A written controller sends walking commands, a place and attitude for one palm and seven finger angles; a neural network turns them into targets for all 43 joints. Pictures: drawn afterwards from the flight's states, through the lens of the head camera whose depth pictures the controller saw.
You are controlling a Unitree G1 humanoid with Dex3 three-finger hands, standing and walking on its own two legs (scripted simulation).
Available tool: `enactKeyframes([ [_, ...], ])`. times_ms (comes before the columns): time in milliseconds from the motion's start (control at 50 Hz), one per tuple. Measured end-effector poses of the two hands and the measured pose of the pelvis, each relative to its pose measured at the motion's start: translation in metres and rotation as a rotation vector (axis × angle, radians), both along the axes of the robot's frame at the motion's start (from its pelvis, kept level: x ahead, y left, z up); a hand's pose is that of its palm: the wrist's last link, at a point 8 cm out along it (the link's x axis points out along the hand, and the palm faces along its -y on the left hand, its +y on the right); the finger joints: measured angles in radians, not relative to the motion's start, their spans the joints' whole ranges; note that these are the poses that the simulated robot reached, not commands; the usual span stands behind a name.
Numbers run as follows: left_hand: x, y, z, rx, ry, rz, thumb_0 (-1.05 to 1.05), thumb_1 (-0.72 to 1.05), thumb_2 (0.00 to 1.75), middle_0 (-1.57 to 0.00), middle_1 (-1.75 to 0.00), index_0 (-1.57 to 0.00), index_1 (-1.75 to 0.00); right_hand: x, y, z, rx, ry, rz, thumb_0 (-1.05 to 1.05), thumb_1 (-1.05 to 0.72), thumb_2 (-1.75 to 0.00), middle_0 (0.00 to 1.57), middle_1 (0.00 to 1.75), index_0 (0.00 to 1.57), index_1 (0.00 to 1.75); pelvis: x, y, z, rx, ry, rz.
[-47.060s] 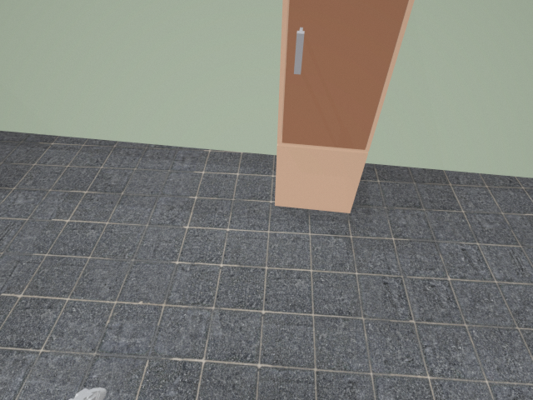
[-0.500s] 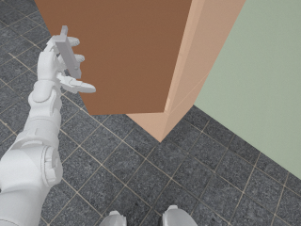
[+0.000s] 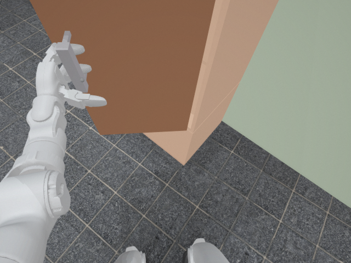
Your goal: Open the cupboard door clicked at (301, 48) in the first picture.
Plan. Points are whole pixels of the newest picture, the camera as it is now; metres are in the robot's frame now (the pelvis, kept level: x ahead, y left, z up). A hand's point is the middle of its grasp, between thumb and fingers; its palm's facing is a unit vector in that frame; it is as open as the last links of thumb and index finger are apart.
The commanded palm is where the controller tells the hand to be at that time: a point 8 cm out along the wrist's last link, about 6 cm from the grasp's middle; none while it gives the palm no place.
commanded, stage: close the thumb around the handle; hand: left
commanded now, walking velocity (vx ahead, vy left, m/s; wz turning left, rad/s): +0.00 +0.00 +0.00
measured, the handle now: (75, 63) +0.55 +0.19 +0.09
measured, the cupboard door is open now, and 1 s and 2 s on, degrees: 45 49 90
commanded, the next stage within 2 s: pull the door open along its arc in 0.58 s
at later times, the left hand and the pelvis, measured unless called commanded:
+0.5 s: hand (81, 82) +0.50 +0.17 +0.09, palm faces +0.00 -1.00 -0.01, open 5.9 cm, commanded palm +0.48 +0.22 +0.09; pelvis +0.00 +0.01 +0.00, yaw +0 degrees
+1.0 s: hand (84, 90) +0.47 +0.16 +0.09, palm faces +0.01 -1.00 +0.00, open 6.0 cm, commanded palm +0.41 +0.21 +0.09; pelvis +0.01 +0.00 +0.01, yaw -1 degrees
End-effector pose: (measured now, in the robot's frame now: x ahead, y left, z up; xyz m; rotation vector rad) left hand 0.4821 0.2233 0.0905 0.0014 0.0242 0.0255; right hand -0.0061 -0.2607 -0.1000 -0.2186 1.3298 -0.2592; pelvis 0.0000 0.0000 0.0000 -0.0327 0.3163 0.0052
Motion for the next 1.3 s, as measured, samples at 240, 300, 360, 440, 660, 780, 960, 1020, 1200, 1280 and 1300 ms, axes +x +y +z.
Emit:
enactKeyframes([
  [240,-0.007,0.007,0.004,0.003,-0.017,-0.012,-0.01,0.05,0.53,-0.34,-1.26,-0.34,-1.26,0.006,0.003,0.0,0.005,-0.01,0.007,0.01,-0.91,-0.9,0.2,0.3,0.2,0.3,0.001,0.003,0.001,-0.003,-0.008,0.004],
  [300,-0.009,0.005,0.003,-0.001,-0.007,-0.015,-0.01,0.2,0.6,-0.35,-1.28,-0.35,-1.28,0.009,0.005,-0.001,0.008,-0.017,0.012,0.01,-0.91,-0.9,0.2,0.3,0.2,0.3,0.001,0.004,0.001,-0.003,-0.011,0.005],
  [360,-0.009,0.005,0.001,-0.003,0.002,-0.013,0.0,0.37,0.67,-0.36,-1.3,-0.36,-1.3,0.012,0.006,-0.001,0.007,-0.029,0.015,0.01,-0.91,-0.9,0.2,0.3,0.2,0.3,0.001,0.004,0.001,-0.003,-0.013,0.005],
  [440,-0.009,0.002,0.001,0.007,-0.006,-0.011,0.0,0.58,0.76,-0.36,-1.31,-0.37,-1.32,0.014,0.007,-0.002,0.009,-0.04,0.018,0.01,-0.91,-0.9,0.2,0.3,0.2,0.3,-0.001,0.005,0.0,-0.004,-0.012,0.006],
  [660,-0.003,-0.002,0.001,0.004,-0.004,-0.018,0.0,0.69,0.84,-0.36,-1.34,-0.37,-1.35,0.004,0.008,-0.004,0.005,-0.021,0.016,0.01,-0.91,-0.9,0.2,0.3,0.2,0.3,-0.005,0.005,-0.002,-0.003,-0.004,0.007],
  [780,-0.004,-0.003,0.001,0.004,-0.004,-0.006,0.0,0.7,0.84,-0.35,-1.35,-0.35,-1.35,-0.004,0.007,-0.003,0.008,-0.004,0.006,0.01,-0.91,-0.9,0.2,0.3,0.2,0.3,-0.005,0.005,-0.002,-0.002,-0.001,0.003],
  [960,-0.021,-0.006,0.0,-0.001,-0.017,-0.006,0.0,0.72,0.78,-0.33,-1.35,-0.33,-1.35,0.005,0.008,0.001,0.032,-0.034,-0.021,0.01,-0.91,-0.9,0.2,0.3,0.2,0.3,0.004,0.004,0.004,0.004,-0.022,-0.019],
  [1020,-0.035,-0.008,-0.001,-0.002,-0.026,-0.014,0.0,0.71,0.76,-0.32,-1.35,-0.32,-1.35,0.019,0.009,0.004,0.044,-0.075,-0.023,0.01,-0.91,-0.9,0.2,0.3,0.2,0.3,0.01,0.004,0.008,0.006,-0.035,-0.024],
  [1200,-0.109,-0.038,-0.002,-0.055,-0.048,0.053,0.01,0.7,0.73,-0.29,-1.32,-0.29,-1.29,0.102,0.019,0.014,0.099,-0.3,0.062,0.01,-0.91,-0.9,0.19,0.3,0.2,0.3,0.023,0.005,0.017,0.013,-0.096,-0.03],
  [1280,-0.145,-0.064,-0.001,-0.087,-0.036,0.162,0.02,0.67,0.71,-0.29,-1.31,-0.31,-1.28,0.15,0.03,0.024,0.13,-0.412,0.138,0.01,-0.91,-0.9,0.19,0.3,0.2,0.3,0.025,0.002,0.02,0.022,-0.127,-0.025],
  [1300,-0.153,-0.07,0.0,-0.088,-0.031,0.184,0.02,0.67,0.7,-0.29,-1.3,-0.32,-1.28,0.161,0.032,0.027,0.136,-0.438,0.156,0.01,-0.91,-0.9,0.19,0.3,0.2,0.3,0.026,0.0,0.02,0.023,-0.135,-0.022],
])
